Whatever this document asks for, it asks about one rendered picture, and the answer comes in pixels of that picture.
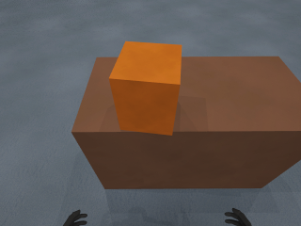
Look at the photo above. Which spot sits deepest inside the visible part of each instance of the right robot hand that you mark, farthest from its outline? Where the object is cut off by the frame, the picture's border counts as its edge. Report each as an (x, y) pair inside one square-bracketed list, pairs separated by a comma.
[(242, 220)]

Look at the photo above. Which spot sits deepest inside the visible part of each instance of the pedestal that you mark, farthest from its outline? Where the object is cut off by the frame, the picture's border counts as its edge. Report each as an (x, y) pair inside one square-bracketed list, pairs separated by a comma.
[(237, 125)]

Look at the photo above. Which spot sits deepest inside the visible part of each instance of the carton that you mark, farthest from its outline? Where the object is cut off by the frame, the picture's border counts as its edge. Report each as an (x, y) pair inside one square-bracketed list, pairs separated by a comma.
[(145, 84)]

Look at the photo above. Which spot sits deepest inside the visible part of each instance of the left robot hand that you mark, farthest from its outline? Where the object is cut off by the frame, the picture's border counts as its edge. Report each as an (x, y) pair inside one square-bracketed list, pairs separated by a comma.
[(75, 216)]

